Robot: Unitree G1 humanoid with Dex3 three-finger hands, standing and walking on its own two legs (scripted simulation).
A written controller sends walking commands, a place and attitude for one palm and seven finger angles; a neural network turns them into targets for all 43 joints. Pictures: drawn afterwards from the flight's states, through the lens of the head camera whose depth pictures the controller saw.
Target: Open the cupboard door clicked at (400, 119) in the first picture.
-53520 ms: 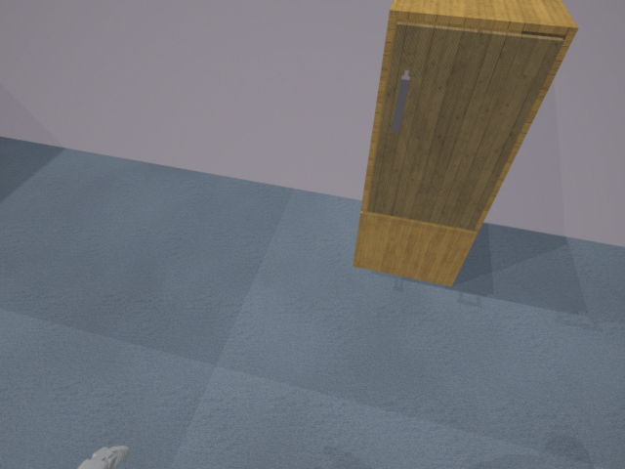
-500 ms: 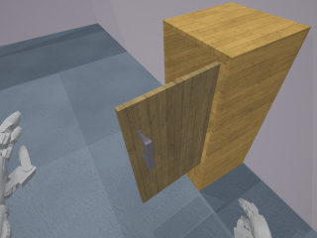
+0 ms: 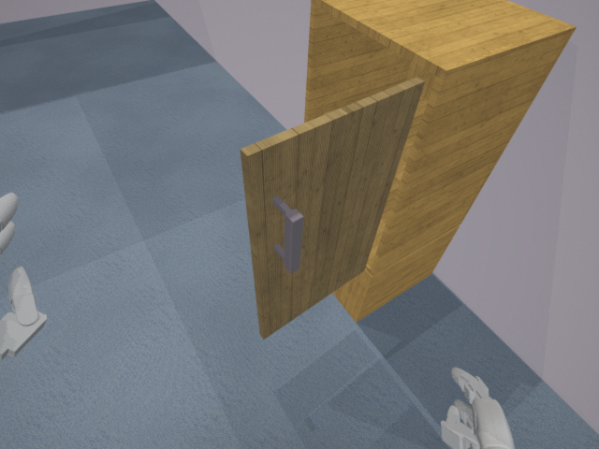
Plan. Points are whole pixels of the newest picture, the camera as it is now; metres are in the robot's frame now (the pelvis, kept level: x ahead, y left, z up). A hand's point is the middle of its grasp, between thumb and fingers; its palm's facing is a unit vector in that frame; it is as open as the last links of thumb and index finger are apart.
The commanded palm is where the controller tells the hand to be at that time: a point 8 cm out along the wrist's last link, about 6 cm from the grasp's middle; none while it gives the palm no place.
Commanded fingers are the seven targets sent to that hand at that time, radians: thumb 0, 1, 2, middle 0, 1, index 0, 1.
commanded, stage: step back with the hand held close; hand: left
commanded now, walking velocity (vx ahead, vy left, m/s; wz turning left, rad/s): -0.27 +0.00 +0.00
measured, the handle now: (286, 235) +0.44 +0.05 +0.00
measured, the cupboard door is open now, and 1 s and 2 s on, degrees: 94 94 94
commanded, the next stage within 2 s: stop stepping back and stand still in 0.58 s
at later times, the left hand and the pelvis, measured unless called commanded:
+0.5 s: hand out of the picture +0.11 +0.30 +0.18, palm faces +0.47 -0.73 -0.49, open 7.4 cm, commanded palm +0.02 +0.33 +0.18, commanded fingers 0.00 0.90 0.90 -0.20 -0.30 -0.20 -0.30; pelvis -0.09 +0.01 +0.00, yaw +5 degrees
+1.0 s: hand out of the picture +0.04 +0.26 +0.18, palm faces +0.34 -0.83 -0.45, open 7.4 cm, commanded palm -0.04 +0.30 +0.18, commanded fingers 0.00 0.90 0.90 -0.20 -0.30 -0.20 -0.30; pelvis -0.20 +0.01 +0.00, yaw -3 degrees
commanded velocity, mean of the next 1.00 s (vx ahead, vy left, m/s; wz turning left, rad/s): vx -0.17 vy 0.01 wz -0.06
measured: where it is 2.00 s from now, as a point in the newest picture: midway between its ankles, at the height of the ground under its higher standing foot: outside the picture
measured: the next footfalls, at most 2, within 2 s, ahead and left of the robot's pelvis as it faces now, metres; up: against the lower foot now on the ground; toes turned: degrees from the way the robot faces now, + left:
right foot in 0.70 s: -0.25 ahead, -0.12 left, +0.00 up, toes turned +2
left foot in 0.82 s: +0.00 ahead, +0.08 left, +0.00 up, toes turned -1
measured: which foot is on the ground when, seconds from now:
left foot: down 0.00-0.70, up 0.72-0.80, down 0.82-1.00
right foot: down 0.00-0.38, up 0.40-0.68, down 0.70-0.84, up 0.86-1.00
